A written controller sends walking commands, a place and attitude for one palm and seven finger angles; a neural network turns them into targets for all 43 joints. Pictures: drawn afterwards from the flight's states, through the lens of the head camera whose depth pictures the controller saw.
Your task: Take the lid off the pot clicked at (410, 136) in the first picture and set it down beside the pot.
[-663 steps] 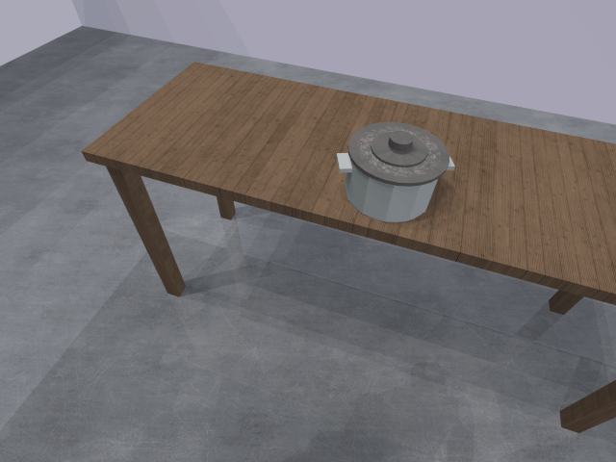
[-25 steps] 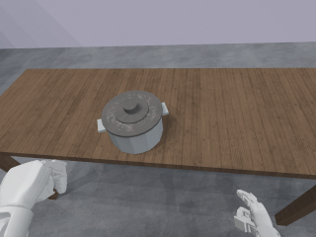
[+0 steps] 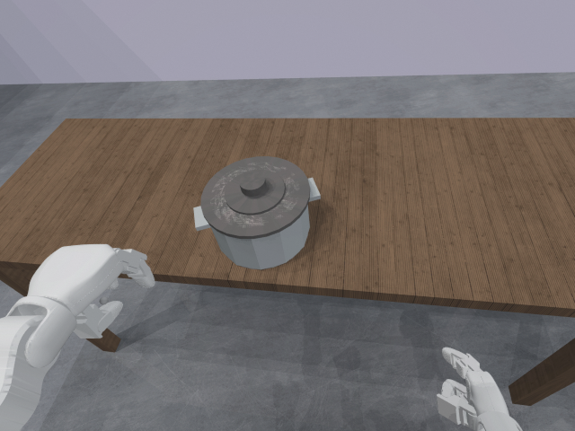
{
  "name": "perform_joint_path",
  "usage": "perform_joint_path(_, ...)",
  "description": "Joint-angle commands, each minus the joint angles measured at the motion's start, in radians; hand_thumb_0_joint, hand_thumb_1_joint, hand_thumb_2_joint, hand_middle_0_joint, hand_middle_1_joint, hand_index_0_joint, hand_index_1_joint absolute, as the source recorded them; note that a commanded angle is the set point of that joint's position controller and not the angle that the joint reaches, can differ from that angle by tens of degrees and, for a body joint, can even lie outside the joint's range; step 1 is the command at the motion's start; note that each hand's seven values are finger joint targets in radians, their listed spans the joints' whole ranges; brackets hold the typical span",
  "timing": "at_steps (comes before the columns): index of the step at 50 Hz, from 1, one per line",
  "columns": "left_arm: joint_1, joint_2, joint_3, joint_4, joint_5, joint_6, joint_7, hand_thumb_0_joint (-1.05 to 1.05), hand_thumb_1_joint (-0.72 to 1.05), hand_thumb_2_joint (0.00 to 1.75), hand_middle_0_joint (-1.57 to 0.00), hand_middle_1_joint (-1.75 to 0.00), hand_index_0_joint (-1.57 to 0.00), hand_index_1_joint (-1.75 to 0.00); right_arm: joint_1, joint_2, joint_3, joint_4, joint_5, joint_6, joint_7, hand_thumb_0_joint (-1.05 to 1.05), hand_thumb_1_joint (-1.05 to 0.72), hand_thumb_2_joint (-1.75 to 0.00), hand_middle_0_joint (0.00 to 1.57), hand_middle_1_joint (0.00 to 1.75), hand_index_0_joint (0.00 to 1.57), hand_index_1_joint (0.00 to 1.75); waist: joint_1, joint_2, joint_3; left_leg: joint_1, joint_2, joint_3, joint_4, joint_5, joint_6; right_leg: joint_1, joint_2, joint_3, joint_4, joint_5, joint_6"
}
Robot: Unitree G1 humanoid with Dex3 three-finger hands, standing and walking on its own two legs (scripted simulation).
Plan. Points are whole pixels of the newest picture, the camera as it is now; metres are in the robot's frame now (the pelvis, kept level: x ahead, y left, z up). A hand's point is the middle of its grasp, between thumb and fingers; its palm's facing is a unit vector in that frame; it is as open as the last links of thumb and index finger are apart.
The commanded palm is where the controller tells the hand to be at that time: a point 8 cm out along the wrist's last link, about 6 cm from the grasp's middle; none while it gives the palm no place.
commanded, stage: reach forward and open the fingers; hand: left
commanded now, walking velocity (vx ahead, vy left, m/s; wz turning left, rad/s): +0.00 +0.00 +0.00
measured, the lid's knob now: (252, 183) +0.50 +0.12 +0.04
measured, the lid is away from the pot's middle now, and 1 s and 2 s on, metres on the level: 0.00 0.00 0.00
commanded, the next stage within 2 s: move the open hand above the knob in 0.38 s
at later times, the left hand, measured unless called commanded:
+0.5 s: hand (89, 250) +0.30 +0.29 +0.13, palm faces -0.10 -0.07 -0.99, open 10.1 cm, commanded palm +0.27 +0.27 +0.18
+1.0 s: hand (163, 223) +0.35 +0.21 +0.12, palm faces -0.18 +0.02 -0.98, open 10.1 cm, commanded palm +0.34 +0.21 +0.18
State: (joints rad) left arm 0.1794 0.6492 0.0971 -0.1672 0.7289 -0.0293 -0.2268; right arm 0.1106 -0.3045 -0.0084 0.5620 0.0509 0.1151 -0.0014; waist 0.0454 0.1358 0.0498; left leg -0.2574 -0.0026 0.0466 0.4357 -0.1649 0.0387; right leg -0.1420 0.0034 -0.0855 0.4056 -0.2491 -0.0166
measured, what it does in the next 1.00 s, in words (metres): stands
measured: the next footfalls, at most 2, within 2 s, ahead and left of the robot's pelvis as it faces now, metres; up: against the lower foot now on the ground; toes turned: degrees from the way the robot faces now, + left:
none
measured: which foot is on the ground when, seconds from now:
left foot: down 0.00-1.00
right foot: down 0.00-1.00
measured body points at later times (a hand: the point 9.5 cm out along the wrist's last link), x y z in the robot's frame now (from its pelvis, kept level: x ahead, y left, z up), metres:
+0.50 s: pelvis -0.01 +0.04 +0.00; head +0.01 +0.00 +0.45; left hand +0.30 +0.29 +0.18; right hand +0.20 -0.18 -0.10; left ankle +0.04 +0.09 -0.74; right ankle -0.02 -0.11 -0.74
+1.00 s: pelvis +0.00 +0.02 +0.00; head +0.02 -0.03 +0.45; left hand +0.35 +0.21 +0.17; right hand +0.19 -0.20 -0.11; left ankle +0.04 +0.09 -0.74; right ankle -0.02 -0.11 -0.74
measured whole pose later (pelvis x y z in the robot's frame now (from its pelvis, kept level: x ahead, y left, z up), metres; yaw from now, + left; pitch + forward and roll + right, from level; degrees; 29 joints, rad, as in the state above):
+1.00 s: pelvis +0.00 +0.02 +0.00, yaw +0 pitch +0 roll +0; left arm -0.37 0.58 -0.20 0.09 0.84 0.11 -0.29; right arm 0.11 -0.27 0.04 0.60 0.06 0.13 0.02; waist 0.02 0.11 0.03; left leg -0.28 -0.04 0.05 0.43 -0.16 0.06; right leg -0.19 -0.04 -0.08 0.45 -0.27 0.00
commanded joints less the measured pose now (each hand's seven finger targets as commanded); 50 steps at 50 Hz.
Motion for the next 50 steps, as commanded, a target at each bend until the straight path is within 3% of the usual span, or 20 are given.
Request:
perform_joint_path(1, -0.248, 0.310, 0.173, -0.229, 0.023, -0.044, 0.054, 0.00, -0.17, 1.29, -0.85, -0.19, -0.85, -0.19, -0.147, -0.075, -0.024, -0.152, -0.012, -0.065, -0.008, 0.00, -0.90, -0.90, 0.20, 0.30, 0.20, 0.30, 0.012, -0.037, -0.293, 0.218, -0.012, -0.078, -0.037, 0.145, 0.025, -0.048, -0.017, 0.060, -0.077, 0.158, 0.009)
perform_joint_path(2, -0.259, 0.378, 0.247, -0.188, 0.042, -0.034, 0.061, 0.00, -0.20, 1.30, -0.84, -0.15, -0.84, -0.15, -0.157, -0.083, -0.022, -0.147, -0.011, -0.064, -0.007, 0.00, -0.90, -0.90, 0.20, 0.30, 0.20, 0.30, 0.016, -0.065, -0.271, 0.201, -0.011, -0.079, -0.035, 0.133, 0.022, -0.037, -0.008, 0.067, -0.078, 0.154, 0.000)
perform_joint_path(5, -0.309, 0.314, 0.203, -0.033, 0.046, -0.006, 0.067, 0.00, -0.26, 1.32, -0.82, -0.08, -0.82, -0.08, -0.134, -0.081, -0.017, -0.126, 0.000, -0.033, -0.004, 0.00, -0.90, -0.90, 0.20, 0.30, 0.20, 0.30, 0.008, -0.077, -0.173, 0.144, 0.000, -0.077, -0.065, 0.089, 0.012, -0.068, -0.011, 0.039, -0.082, 0.093, -0.002)
perform_joint_path(8, -0.351, 0.183, 0.071, -0.084, 0.009, 0.017, 0.052, 0.00, -0.26, 1.33, -0.82, -0.08, -0.82, -0.08, -0.158, -0.073, -0.016, -0.153, 0.008, -0.034, 0.014, 0.00, -0.90, -0.90, 0.20, 0.30, 0.20, 0.30, -0.003, -0.046, -0.214, 0.181, 0.003, -0.080, -0.077, 0.100, 0.009, -0.072, -0.007, 0.031, -0.070, 0.095, -0.002)
perform_joint_path(11, -0.327, 0.132, -0.010, -0.213, -0.009, 0.018, 0.028, 0.00, -0.26, 1.34, -0.82, -0.08, -0.82, -0.08, -0.168, -0.074, -0.028, -0.177, 0.001, -0.049, 0.029, 0.00, -0.90, -0.90, 0.20, 0.30, 0.20, 0.30, -0.002, -0.018, -0.292, 0.244, 0.010, -0.106, -0.080, 0.143, 0.008, -0.064, -0.007, 0.034, -0.063, 0.123, 0.001)
perform_joint_path(13, -0.361, 0.195, 0.025, -0.168, 0.034, 0.035, 0.015, 0.00, -0.27, 1.35, -0.82, -0.08, -0.82, -0.08, -0.156, -0.076, -0.017, -0.164, -0.003, -0.044, 0.030, 0.00, -0.90, -0.90, 0.20, 0.30, 0.20, 0.30, -0.007, -0.060, -0.295, 0.225, 0.015, -0.113, -0.086, 0.127, 0.008, -0.059, 0.001, 0.031, -0.059, 0.102, -0.002)
perform_joint_path(17, -0.574, 0.446, 0.237, -0.045, 0.113, 0.042, 0.045, 0.00, -0.27, 1.37, -0.82, -0.08, -0.82, -0.08, -0.149, -0.090, -0.006, -0.126, -0.002, -0.027, 0.004, 0.00, -0.90, -0.90, 0.20, 0.30, 0.20, 0.30, 0.013, -0.065, -0.221, 0.150, 0.020, -0.122, -0.098, 0.037, 0.010, -0.071, 0.010, 0.039, -0.053, 0.028, -0.021)
perform_joint_path(18, -0.629, 0.372, 0.168, -0.047, 0.099, 0.033, 0.043, 0.00, -0.28, 1.37, -0.82, -0.08, -0.82, -0.08, -0.155, -0.071, 0.004, -0.124, -0.001, -0.029, 0.002, 0.00, -0.90, -0.90, 0.20, 0.30, 0.20, 0.30, 0.008, -0.038, -0.262, 0.167, 0.019, -0.125, -0.100, 0.052, 0.006, -0.066, 0.000, 0.030, -0.047, 0.025, -0.017)
perform_joint_path(22, -0.488, 0.136, 0.001, -0.095, 0.010, 0.044, 0.013, 0.00, -0.28, 1.37, -0.82, -0.08, -0.82, -0.08, -0.157, -0.060, -0.012, -0.178, 0.008, -0.048, 0.029, 0.00, -0.90, -0.90, 0.20, 0.30, 0.20, 0.30, 0.000, 0.025, -0.305, 0.269, 0.024, -0.148, -0.080, 0.145, -0.003, -0.098, 0.004, 0.030, -0.034, 0.091, -0.014)
perform_joint_path(25, -0.471, 0.070, -0.110, -0.024, 0.020, 0.110, -0.027, 0.00, -0.28, 1.38, -0.83, -0.08, -0.83, -0.08, -0.153, -0.083, -0.021, -0.159, 0.009, -0.021, 0.045, 0.00, -0.90, -0.90, 0.20, 0.30, 0.20, 0.30, -0.025, -0.055, -0.228, 0.214, 0.026, -0.147, -0.107, 0.069, -0.008, -0.131, 0.004, 0.021, -0.050, 0.070, -0.002)
perform_joint_path(27, -0.585, 0.143, -0.063, -0.077, 0.057, 0.129, -0.027, 0.00, -0.28, 1.38, -0.83, -0.08, -0.83, -0.08, -0.165, -0.085, -0.015, -0.172, 0.014, -0.021, 0.042, 0.00, -0.90, -0.90, 0.20, 0.30, 0.20, 0.30, -0.028, -0.103, -0.223, 0.190, 0.025, -0.141, -0.103, 0.020, 0.000, -0.122, 0.016, 0.028, -0.042, 0.051, -0.011)
perform_joint_path(32, -0.866, 0.386, 0.095, -0.130, 0.137, 0.112, 0.004, 0.00, -0.28, 1.38, -0.83, -0.08, -0.83, -0.08, -0.153, -0.083, -0.001, -0.129, -0.002, -0.051, 0.014, 0.00, -0.90, -0.90, 0.20, 0.30, 0.20, 0.30, 0.001, 0.029, -0.379, 0.257, 0.016, -0.174, -0.076, 0.092, -0.002, -0.067, 0.011, 0.040, -0.010, 0.067, -0.031)
perform_joint_path(38, -0.676, -0.025, -0.217, 0.134, 0.056, 0.187, -0.040, 0.00, -0.28, 1.38, -0.83, -0.08, -0.83, -0.08, -0.128, -0.070, -0.003, -0.134, 0.019, -0.027, 0.050, 0.00, -0.90, -0.90, 0.20, 0.30, 0.20, 0.30, -0.032, -0.105, -0.239, 0.196, 0.010, -0.139, -0.084, 0.069, -0.010, -0.144, 0.010, 0.012, -0.023, 0.066, -0.015)
perform_joint_path(40, -0.702, 0.015, -0.208, 0.094, 0.066, 0.190, -0.050, 0.00, -0.28, 1.38, -0.83, -0.08, -0.83, -0.08, -0.143, -0.083, -0.009, -0.149, 0.023, -0.017, 0.052, 0.00, -0.90, -0.90, 0.20, 0.30, 0.20, 0.30, -0.033, -0.121, -0.234, 0.178, 0.004, -0.121, -0.089, 0.015, -0.006, -0.133, 0.010, 0.018, -0.034, 0.046, -0.012)
perform_joint_path(42, -0.809, 0.123, -0.136, 0.001, 0.104, 0.181, -0.044, 0.00, -0.28, 1.38, -0.83, -0.08, -0.83, -0.08, -0.167, -0.082, -0.006, -0.164, 0.018, -0.021, 0.046, 0.00, -0.90, -0.90, 0.20, 0.30, 0.20, 0.30, -0.028, -0.103, -0.295, 0.189, -0.002, -0.113, -0.070, 0.028, 0.004, -0.094, 0.012, 0.034, -0.021, 0.052, -0.021)
perform_joint_path(43, -0.917, 0.126, -0.160, -0.021, 0.118, 0.176, -0.045, 0.00, -0.28, 1.38, -0.83, -0.08, -0.83, -0.08, -0.168, -0.075, 0.006, -0.160, 0.014, -0.021, 0.037, 0.00, -0.90, -0.90, 0.20, 0.30, 0.20, 0.30, -0.034, -0.087, -0.336, 0.210, -0.007, -0.118, -0.072, 0.047, 0.005, -0.086, 0.007, 0.030, -0.018, 0.052, -0.019)
perform_joint_path(45, -1.056, 0.266, -0.058, -0.017, 0.152, 0.163, -0.023, 0.00, -0.28, 1.38, -0.83, -0.08, -0.83, -0.08, -0.143, -0.083, 0.001, -0.125, 0.005, -0.031, 0.020, 0.00, -0.90, -0.90, 0.20, 0.30, 0.20, 0.30, -0.028, -0.023, -0.387, 0.244, -0.005, -0.141, -0.061, 0.079, 0.001, -0.080, 0.007, 0.034, -0.007, 0.068, -0.026)
perform_joint_path(47, -1.035, 0.376, 0.068, 0.045, 0.154, 0.151, -0.002, 0.00, -0.28, 1.38, -0.83, -0.08, -0.83, -0.08, -0.118, -0.086, 0.004, -0.114, 0.001, -0.042, 0.013, 0.00, -0.90, -0.90, 0.20, 0.30, 0.20, 0.30, -0.008, -0.034, -0.414, 0.233, -0.007, -0.127, -0.044, 0.132, 0.008, -0.043, 0.011, 0.044, 0.000, 0.113, -0.032)
perform_joint_path(48, -1.005, 0.256, -0.025, 0.135, 0.142, 0.154, -0.004, 0.00, -0.28, 1.38, -0.83, -0.08, -0.83, -0.08, -0.123, -0.065, 0.018, -0.108, 0.005, -0.041, 0.010, 0.00, -0.90, -0.90, 0.20, 0.30, 0.20, 0.30, -0.017, -0.043, -0.392, 0.217, -0.017, -0.108, -0.038, 0.156, 0.010, -0.046, 0.007, 0.039, 0.004, 0.133, -0.027)
perform_joint_path(50, -0.903, 0.166, -0.069, 0.250, 0.102, 0.169, -0.003, 0.00, -0.28, 1.38, -0.83, -0.08, -0.83, -0.08, -0.103, -0.072, 0.011, -0.101, 0.016, -0.027, 0.019, 0.00, -0.90, -0.90, 0.20, 0.30, 0.20, 0.30, -0.021, -0.086, -0.315, 0.175, -0.015, -0.094, -0.043, 0.147, 0.004, -0.071, 0.005, 0.031, -0.001, 0.146, -0.019)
